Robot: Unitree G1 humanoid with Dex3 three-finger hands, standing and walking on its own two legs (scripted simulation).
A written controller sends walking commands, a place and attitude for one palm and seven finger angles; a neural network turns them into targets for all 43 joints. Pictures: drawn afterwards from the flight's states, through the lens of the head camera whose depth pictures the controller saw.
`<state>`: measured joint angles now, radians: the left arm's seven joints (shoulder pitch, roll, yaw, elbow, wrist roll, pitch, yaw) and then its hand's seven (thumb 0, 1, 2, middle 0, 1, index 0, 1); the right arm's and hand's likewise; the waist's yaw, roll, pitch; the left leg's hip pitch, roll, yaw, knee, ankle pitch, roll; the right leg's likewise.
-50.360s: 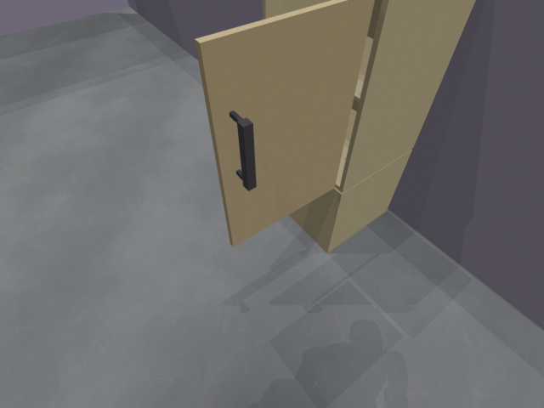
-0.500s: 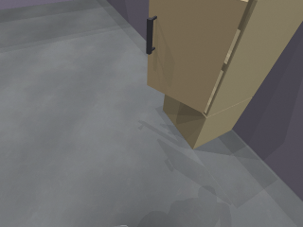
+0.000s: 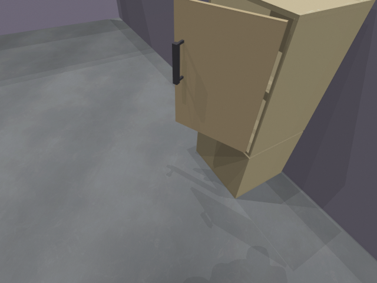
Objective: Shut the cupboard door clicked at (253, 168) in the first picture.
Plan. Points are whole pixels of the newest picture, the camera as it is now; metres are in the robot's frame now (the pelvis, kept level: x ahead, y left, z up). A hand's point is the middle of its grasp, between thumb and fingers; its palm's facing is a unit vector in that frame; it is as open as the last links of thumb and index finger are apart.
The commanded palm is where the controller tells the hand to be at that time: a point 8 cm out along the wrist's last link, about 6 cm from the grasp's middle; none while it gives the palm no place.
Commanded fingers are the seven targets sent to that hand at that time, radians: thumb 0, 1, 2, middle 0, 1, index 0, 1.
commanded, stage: let the arm hang, fingers relaxed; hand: left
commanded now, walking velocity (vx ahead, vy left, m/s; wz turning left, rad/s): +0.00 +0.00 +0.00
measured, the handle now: (178, 62) +0.93 +0.08 +0.02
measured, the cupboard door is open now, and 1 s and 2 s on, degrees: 27 27 27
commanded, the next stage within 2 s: look to check the result in 0.12 s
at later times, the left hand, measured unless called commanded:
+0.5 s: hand out of the picture -0.02 +0.17 -0.18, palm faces +0.04 -0.98 -0.17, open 7.4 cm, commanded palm none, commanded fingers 0.00 0.90 0.90 -0.20 -0.30 -0.20 -0.30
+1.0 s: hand out of the picture +0.01 +0.18 -0.18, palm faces +0.10 -0.98 -0.19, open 7.4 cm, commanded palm none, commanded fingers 0.00 0.90 0.90 -0.20 -0.30 -0.20 -0.30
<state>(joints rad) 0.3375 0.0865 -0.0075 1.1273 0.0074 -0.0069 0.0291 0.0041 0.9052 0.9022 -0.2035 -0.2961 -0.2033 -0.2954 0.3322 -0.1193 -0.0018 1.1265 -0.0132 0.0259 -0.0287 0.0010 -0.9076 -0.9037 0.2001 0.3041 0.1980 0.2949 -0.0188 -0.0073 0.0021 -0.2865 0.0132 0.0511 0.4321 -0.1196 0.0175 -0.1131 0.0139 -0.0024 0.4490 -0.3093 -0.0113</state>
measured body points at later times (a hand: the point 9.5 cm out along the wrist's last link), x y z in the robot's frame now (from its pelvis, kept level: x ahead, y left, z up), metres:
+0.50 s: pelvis +0.02 +0.00 +0.00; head +0.03 +0.01 +0.45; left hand -0.02 +0.22 -0.16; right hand +0.01 -0.21 -0.16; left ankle +0.07 +0.11 -0.74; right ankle -0.04 -0.11 -0.74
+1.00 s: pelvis +0.02 +0.00 -0.01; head +0.05 +0.01 +0.44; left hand +0.00 +0.23 -0.17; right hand +0.03 -0.22 -0.17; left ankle +0.07 +0.11 -0.74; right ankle -0.04 -0.11 -0.74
